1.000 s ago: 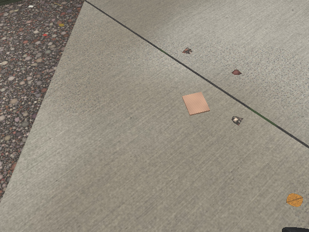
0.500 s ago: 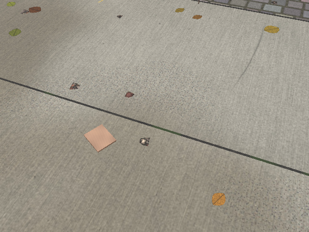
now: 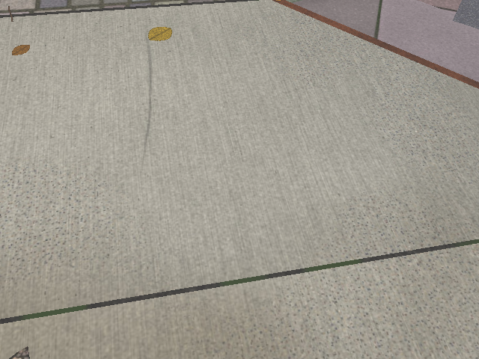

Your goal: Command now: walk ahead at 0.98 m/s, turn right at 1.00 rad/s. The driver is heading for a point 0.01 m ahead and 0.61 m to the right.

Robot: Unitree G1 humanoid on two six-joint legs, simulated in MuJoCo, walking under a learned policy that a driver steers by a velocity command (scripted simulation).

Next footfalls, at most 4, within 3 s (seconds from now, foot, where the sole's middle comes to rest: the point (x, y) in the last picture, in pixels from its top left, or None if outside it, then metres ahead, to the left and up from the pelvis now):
0.32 left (190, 312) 0.56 0.10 -0.73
0.74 right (315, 224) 0.82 -0.29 -0.73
1.20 left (331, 150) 1.13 -0.40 -0.73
1.70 right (451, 171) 1.02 -0.80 -0.73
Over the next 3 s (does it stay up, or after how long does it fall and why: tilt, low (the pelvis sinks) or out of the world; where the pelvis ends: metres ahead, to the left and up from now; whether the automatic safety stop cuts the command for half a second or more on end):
stays up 0.85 -1.61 0.04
